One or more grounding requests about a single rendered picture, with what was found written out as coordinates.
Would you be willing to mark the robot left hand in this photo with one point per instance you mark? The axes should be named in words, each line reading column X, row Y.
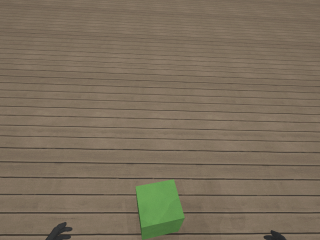
column 60, row 228

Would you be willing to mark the robot right hand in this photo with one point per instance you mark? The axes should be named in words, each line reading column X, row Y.
column 275, row 236

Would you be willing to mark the carton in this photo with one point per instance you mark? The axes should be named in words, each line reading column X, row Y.
column 159, row 209

